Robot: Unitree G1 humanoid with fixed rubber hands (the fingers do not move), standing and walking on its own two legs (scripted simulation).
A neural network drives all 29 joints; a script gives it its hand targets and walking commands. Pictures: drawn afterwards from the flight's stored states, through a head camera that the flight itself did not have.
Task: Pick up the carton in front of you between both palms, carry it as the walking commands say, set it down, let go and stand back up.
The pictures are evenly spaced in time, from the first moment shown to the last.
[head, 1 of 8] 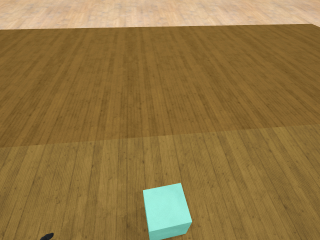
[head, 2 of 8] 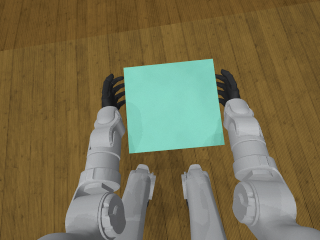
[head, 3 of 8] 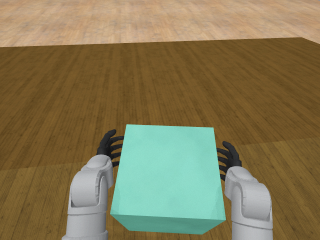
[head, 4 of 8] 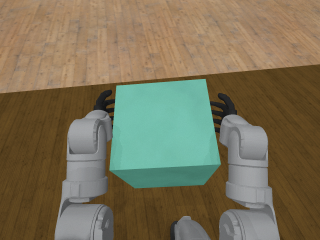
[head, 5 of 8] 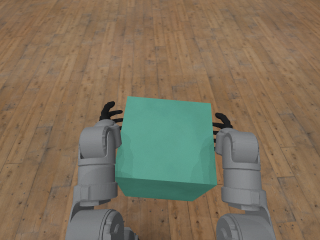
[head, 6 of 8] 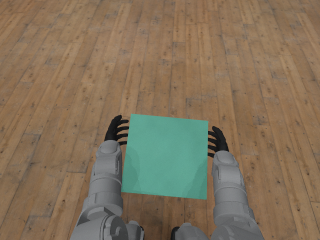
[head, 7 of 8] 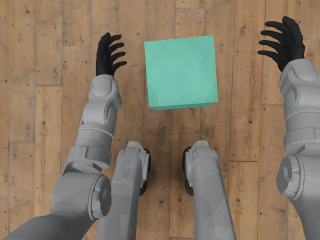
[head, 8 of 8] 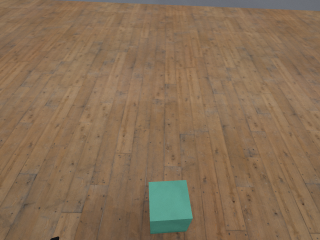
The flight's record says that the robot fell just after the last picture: no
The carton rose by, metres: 0.66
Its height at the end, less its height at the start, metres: -0.35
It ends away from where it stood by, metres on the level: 4.79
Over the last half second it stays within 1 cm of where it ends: yes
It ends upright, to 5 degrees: yes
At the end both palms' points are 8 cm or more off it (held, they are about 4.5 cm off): yes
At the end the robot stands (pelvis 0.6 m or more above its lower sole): yes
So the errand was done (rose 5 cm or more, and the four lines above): yes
